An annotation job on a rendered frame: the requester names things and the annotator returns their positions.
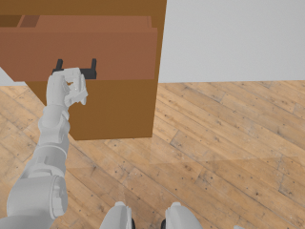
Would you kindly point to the robot left forearm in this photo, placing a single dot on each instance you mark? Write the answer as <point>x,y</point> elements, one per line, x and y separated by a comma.
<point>51,151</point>

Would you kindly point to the cabinet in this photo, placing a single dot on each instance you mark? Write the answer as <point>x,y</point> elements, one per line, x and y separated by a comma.
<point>114,109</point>

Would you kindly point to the robot thigh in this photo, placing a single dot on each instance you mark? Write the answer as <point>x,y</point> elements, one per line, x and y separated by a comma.
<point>118,217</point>
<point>180,217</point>

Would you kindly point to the handle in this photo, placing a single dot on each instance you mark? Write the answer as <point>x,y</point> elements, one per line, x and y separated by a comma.
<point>89,73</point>

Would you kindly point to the drawer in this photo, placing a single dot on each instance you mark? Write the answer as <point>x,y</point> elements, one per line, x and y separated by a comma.
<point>124,46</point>

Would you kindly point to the robot left thigh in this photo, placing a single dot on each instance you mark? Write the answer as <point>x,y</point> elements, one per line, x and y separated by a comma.
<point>118,217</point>

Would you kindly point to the left robot hand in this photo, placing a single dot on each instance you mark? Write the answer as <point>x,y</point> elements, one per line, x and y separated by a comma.
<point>58,88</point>

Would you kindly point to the robot right thigh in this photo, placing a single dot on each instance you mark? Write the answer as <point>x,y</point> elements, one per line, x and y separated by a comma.
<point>180,217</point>

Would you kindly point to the robot left upper arm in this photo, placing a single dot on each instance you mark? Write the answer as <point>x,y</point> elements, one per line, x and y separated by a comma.
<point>36,202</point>

